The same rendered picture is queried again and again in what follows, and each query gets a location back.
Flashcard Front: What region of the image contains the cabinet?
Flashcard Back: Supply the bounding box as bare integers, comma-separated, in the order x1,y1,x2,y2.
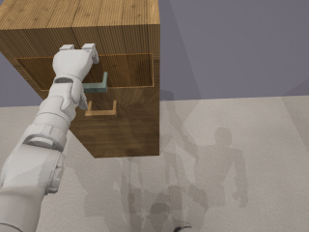
0,0,160,159

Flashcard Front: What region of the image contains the robot left upper arm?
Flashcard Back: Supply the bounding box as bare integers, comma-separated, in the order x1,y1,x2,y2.
0,144,66,232

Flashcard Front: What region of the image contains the drawer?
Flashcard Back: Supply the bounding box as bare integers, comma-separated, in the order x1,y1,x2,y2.
15,52,153,90

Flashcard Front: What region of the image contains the robot left forearm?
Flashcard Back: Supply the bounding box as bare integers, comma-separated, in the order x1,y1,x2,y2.
0,74,83,187

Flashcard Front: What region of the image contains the robot left hand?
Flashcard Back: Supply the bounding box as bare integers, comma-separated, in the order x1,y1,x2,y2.
52,43,99,110

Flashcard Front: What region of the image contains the handle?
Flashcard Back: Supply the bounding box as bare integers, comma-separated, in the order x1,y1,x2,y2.
82,72,108,93
85,109,117,119

